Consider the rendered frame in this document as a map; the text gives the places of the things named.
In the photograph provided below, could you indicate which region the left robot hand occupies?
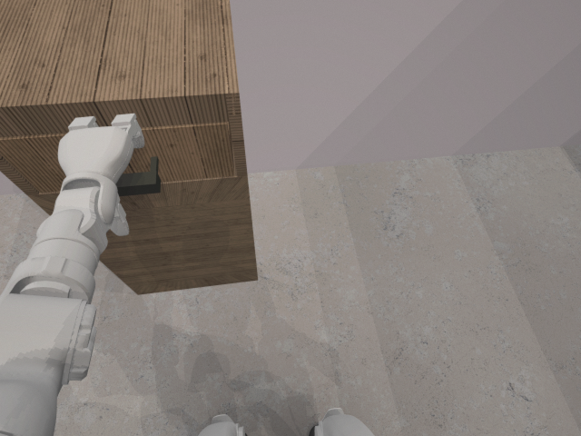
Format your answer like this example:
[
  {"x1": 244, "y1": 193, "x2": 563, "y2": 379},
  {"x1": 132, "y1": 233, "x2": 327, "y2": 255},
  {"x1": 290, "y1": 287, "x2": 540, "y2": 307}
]
[{"x1": 58, "y1": 114, "x2": 144, "y2": 236}]

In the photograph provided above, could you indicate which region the robot left upper arm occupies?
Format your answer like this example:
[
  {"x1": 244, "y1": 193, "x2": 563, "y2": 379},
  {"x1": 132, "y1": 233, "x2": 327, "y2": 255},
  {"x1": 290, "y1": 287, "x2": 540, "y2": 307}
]
[{"x1": 0, "y1": 293, "x2": 97, "y2": 436}]

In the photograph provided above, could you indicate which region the left robot forearm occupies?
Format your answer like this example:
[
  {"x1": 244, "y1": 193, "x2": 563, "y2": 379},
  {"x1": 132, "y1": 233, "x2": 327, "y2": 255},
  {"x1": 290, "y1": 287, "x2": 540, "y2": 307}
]
[{"x1": 0, "y1": 172, "x2": 118, "y2": 304}]

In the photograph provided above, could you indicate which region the right robot thigh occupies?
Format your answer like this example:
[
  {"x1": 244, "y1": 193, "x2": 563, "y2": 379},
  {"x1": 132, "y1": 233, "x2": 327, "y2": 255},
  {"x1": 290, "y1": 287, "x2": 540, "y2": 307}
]
[{"x1": 315, "y1": 414, "x2": 374, "y2": 436}]

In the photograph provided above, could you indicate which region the cabinet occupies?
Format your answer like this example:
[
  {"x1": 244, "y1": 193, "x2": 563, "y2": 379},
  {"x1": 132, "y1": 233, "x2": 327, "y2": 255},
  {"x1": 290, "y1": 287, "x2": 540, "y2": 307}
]
[{"x1": 0, "y1": 0, "x2": 258, "y2": 295}]

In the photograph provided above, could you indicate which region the drawer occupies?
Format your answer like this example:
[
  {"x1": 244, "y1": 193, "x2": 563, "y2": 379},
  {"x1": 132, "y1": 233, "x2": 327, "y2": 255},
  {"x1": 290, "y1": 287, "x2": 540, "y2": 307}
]
[{"x1": 0, "y1": 122, "x2": 234, "y2": 193}]

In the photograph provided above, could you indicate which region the handle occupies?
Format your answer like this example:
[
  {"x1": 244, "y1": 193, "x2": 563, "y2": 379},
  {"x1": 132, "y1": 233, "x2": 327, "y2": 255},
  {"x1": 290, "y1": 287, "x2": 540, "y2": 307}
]
[{"x1": 116, "y1": 156, "x2": 161, "y2": 196}]

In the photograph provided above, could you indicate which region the robot left shin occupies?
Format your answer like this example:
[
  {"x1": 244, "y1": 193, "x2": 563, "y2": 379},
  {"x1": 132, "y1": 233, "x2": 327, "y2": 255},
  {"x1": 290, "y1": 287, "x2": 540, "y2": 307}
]
[{"x1": 212, "y1": 414, "x2": 235, "y2": 424}]

